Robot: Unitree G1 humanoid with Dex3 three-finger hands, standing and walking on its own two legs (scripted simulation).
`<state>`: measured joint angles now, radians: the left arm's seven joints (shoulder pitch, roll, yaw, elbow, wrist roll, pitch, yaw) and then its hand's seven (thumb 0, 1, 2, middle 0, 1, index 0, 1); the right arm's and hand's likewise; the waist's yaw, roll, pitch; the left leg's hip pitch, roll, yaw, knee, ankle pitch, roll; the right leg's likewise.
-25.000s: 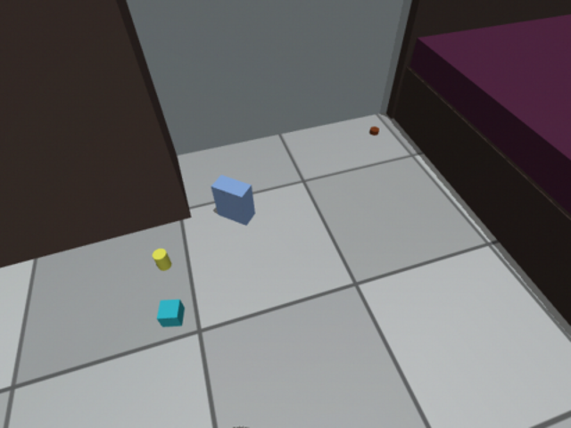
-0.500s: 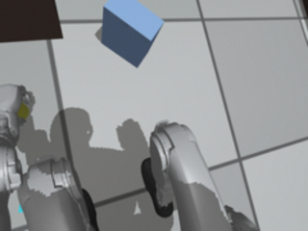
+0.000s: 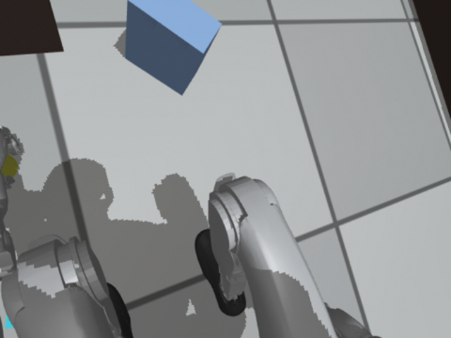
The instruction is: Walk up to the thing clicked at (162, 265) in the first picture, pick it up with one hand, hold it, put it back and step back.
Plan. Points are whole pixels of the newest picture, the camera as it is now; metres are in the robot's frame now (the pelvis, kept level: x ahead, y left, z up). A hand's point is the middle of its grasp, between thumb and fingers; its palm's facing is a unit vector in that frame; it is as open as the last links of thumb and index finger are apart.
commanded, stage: rest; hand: left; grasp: from above
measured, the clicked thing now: out of the picture +0.46 +0.27 -0.25
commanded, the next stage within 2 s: open in 0.58 s
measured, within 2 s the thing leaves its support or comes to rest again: rests again in 0.18 s
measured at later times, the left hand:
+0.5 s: hand out of the picture +0.45 +0.26 -0.23, palm faces -0.43 -0.13 -0.89, open 7.0 cm
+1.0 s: hand out of the picture +0.45 +0.26 -0.24, palm faces -0.44 -0.12 -0.89, open 10.0 cm
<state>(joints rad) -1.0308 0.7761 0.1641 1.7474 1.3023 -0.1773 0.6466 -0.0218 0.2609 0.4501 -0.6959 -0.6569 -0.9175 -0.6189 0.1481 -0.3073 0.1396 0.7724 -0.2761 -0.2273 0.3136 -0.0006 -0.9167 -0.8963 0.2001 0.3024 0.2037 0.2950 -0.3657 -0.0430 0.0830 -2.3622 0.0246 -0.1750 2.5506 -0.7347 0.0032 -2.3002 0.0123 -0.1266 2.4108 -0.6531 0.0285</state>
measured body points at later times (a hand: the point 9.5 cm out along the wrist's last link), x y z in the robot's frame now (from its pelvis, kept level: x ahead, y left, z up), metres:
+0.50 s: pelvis +0.00 +0.00 +0.00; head +0.26 +0.09 +0.35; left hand +0.47 +0.26 -0.18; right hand +0.01 -0.25 -0.07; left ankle +0.06 +0.12 -0.26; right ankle +0.11 -0.12 -0.26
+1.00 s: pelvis +0.00 +0.00 +0.00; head +0.26 +0.10 +0.35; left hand +0.47 +0.26 -0.19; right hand +0.01 -0.25 -0.06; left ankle +0.06 +0.12 -0.26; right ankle +0.11 -0.12 -0.26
